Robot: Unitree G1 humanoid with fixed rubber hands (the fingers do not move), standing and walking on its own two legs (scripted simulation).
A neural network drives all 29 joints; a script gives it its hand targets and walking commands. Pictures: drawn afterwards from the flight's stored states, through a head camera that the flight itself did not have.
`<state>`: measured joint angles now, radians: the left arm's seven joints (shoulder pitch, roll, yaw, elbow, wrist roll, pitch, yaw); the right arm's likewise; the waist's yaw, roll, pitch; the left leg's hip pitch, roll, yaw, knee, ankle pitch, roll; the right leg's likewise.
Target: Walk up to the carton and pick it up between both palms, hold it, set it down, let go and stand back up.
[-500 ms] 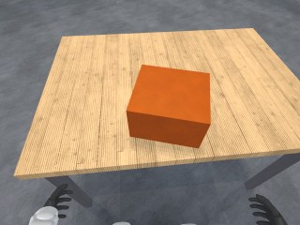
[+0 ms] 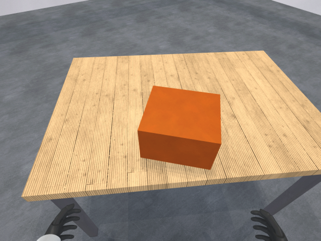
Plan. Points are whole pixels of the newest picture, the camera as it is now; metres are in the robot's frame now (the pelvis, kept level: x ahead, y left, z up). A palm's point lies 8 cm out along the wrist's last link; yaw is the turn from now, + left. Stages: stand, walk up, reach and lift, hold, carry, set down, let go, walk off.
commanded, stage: reach and lift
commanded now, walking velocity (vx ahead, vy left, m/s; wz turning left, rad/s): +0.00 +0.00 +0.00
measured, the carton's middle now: (180, 125) +0.48 -0.04 -0.03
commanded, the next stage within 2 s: none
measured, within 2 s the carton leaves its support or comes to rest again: neither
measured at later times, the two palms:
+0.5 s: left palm (59, 225) +0.17 +0.26 -0.03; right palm (279, 227) +0.17 -0.24 -0.01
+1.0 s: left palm (63, 210) +0.19 +0.25 +0.01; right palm (273, 213) +0.18 -0.21 +0.03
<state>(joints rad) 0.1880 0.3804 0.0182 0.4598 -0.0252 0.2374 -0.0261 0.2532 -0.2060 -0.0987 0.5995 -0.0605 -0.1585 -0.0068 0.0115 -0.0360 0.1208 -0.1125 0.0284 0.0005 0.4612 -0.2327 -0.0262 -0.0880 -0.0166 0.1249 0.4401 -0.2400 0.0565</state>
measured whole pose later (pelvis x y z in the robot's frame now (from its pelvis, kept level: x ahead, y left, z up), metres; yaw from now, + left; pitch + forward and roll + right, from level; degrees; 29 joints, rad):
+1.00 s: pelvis +0.01 +0.00 +0.01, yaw +0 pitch -6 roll +0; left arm 0.31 0.38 -0.01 0.18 -0.28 -0.09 -0.09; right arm 0.41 -0.11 -0.03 -0.05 0.12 0.00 -0.15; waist 0.01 -0.04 0.09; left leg -0.07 0.03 0.00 0.38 -0.21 -0.03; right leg -0.05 -0.02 0.12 0.37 -0.22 0.05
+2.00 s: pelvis +0.03 +0.00 +0.01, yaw +0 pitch -4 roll +0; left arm -0.29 0.38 -0.04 0.32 -0.33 0.25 -0.07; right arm -0.14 -0.14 -0.03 0.25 0.16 0.17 -0.20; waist 0.01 -0.04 0.09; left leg -0.09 0.03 0.00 0.38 -0.22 -0.03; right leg -0.07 -0.02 0.12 0.37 -0.23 0.05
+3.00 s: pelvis +0.03 +0.01 +0.00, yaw -1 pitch +13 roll -1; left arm -0.97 0.38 -0.19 1.15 -0.33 -0.02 -0.02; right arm -0.86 -0.25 -0.07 1.15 0.24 -0.07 -0.12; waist -0.05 -0.02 -0.12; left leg -0.47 0.04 0.00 0.47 -0.22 -0.03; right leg -0.41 -0.01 0.12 0.37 -0.19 0.07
